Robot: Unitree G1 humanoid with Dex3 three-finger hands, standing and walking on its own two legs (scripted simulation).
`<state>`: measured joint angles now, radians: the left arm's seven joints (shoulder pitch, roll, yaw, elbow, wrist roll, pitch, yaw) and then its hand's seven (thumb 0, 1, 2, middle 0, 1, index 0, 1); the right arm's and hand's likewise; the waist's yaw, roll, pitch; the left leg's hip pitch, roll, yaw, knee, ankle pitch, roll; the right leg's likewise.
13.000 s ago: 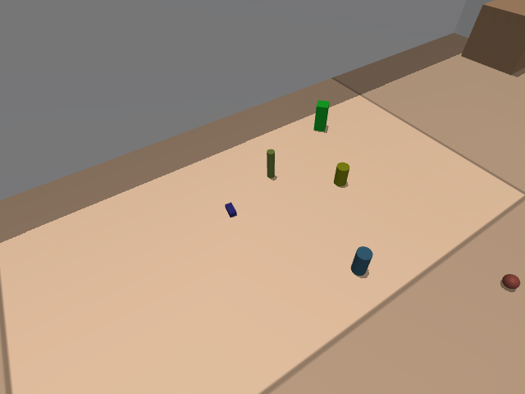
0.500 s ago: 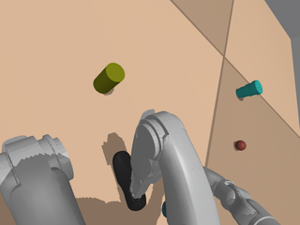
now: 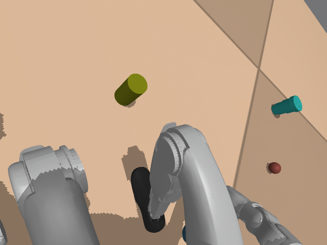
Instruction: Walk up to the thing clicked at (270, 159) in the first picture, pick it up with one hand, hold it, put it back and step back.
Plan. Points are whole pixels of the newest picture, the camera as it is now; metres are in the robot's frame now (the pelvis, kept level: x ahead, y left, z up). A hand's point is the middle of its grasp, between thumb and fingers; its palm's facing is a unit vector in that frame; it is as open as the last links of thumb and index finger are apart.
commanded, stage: settle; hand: left
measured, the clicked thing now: out of the picture +0.42 +0.32 -0.17
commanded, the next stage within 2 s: lift in 1.60 s
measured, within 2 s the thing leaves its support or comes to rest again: neither
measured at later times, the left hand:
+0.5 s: hand out of the picture +0.41 +0.32 -0.03, palm faces +0.35 -0.94 -0.05, open 5.1 cm
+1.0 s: hand out of the picture +0.42 +0.31 +0.03, palm faces +0.34 -0.94 -0.03, open 5.1 cm
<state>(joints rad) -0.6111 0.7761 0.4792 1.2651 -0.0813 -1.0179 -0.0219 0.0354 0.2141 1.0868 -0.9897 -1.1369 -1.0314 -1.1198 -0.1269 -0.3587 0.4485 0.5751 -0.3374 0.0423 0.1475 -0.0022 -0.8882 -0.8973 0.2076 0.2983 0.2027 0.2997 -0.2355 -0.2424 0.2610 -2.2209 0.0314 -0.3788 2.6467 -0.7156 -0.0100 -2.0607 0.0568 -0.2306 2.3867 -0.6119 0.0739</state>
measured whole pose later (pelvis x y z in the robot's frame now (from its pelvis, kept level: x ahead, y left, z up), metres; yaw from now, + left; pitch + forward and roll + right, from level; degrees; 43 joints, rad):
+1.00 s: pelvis +0.02 -0.02 +0.06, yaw +9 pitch +30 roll -7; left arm -0.60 0.48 0.45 0.90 -0.15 -0.60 -0.22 0.04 0.21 1.10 -1.00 -1.14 -1.04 -1.11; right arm 0.07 -0.30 0.09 0.63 -0.09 0.05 0.07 0.00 -0.88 -0.89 0.21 0.30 0.20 0.30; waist -0.13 -0.02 -0.09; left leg -2.20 0.04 -0.16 2.36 -0.70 -0.03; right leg -2.13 -0.02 -0.08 2.28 -0.68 0.02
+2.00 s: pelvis +0.02 -0.02 +0.10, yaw +12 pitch +32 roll -5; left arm -0.64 0.42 0.44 0.90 -0.13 -0.56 -0.22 0.04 0.20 1.10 -1.00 -1.14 -1.04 -1.11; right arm 0.13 -0.27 0.03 0.65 -0.06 0.03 0.05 0.00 -0.91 -0.90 0.21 0.30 0.20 0.30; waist -0.12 0.00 -0.15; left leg -2.10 0.04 -0.10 2.22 -0.68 -0.02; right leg -2.05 -0.03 -0.04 2.17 -0.68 0.02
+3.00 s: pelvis +0.07 +0.00 +0.36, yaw +15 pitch +20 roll -3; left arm -0.20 0.25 0.19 0.38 -0.18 -0.29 -0.06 0.04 0.21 1.10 -1.00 -1.14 -1.04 -1.11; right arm 0.19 -0.24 -0.02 0.61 0.03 -0.04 -0.03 0.01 -0.89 -0.89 0.20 0.30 0.20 0.30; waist -0.04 0.02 -0.14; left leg -1.13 0.05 -0.04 1.35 -0.57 -0.01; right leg -1.08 -0.03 -0.05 1.29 -0.56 0.02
